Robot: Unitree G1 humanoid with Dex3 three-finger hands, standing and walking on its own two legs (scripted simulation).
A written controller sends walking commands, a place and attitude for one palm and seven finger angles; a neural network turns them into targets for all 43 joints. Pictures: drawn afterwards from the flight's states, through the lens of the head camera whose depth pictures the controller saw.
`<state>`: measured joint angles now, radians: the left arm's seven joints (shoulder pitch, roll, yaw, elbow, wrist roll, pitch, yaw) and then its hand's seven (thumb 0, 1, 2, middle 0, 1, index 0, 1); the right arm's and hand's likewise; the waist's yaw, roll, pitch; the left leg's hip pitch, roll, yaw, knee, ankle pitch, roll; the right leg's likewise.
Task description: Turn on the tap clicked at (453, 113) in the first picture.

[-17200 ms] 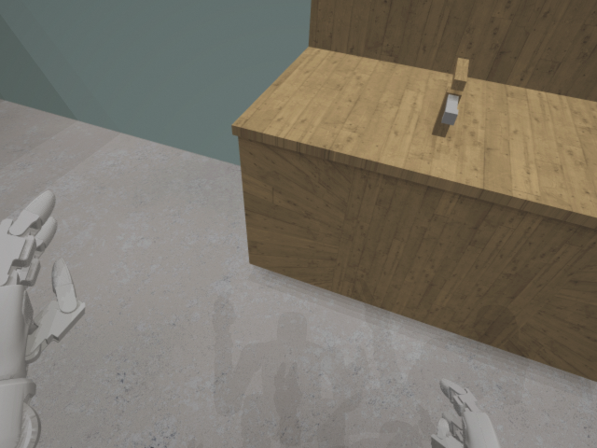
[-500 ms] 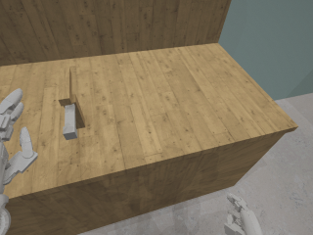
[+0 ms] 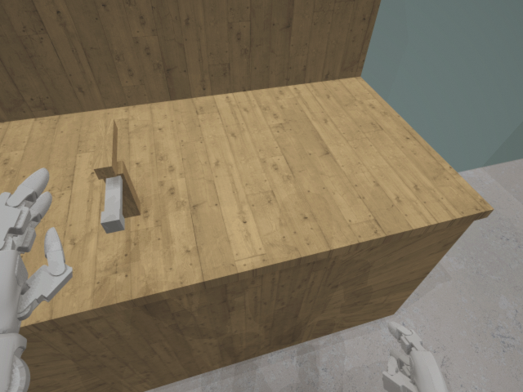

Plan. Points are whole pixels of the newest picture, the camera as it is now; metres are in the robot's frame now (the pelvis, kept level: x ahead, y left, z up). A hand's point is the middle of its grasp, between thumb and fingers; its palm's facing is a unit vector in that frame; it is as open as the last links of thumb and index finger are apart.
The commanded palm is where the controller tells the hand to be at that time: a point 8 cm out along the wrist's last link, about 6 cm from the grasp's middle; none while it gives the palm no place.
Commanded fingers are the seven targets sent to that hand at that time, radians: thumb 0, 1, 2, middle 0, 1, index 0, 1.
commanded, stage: come to a stop and stand still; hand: left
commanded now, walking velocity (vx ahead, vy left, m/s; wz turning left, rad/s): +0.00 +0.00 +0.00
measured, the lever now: (113, 220) +0.35 +0.27 +0.06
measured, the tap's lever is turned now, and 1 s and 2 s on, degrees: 0 0 0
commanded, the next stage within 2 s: look again from close up in 0.76 s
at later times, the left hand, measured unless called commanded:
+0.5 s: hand (22, 236) +0.24 +0.30 +0.17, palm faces +0.44 -0.83 -0.34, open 7.4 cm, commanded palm +0.18 +0.31 +0.17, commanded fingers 0.00 0.90 0.90 -0.20 -0.30 -0.20 -0.30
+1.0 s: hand (50, 244) +0.24 +0.27 +0.16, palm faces +0.39 -0.86 -0.33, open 7.4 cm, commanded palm +0.18 +0.30 +0.17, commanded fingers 0.00 0.90 0.90 -0.20 -0.30 -0.20 -0.30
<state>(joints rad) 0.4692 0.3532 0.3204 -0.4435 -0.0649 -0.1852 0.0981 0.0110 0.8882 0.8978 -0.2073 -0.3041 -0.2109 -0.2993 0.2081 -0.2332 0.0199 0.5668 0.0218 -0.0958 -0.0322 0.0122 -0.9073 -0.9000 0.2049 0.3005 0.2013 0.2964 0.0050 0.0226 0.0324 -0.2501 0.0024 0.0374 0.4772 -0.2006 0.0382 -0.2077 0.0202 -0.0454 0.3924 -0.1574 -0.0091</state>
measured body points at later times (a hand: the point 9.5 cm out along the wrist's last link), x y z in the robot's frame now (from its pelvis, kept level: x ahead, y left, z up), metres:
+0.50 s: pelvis +0.02 +0.03 +0.00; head +0.05 +0.07 +0.44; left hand +0.22 +0.34 +0.18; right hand +0.19 -0.17 -0.07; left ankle +0.04 +0.09 -0.74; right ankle +0.04 -0.12 -0.74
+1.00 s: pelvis +0.03 +0.02 +0.00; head +0.05 +0.05 +0.45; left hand +0.21 +0.31 +0.18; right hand +0.21 -0.20 -0.07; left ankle +0.04 +0.09 -0.74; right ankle +0.04 -0.12 -0.74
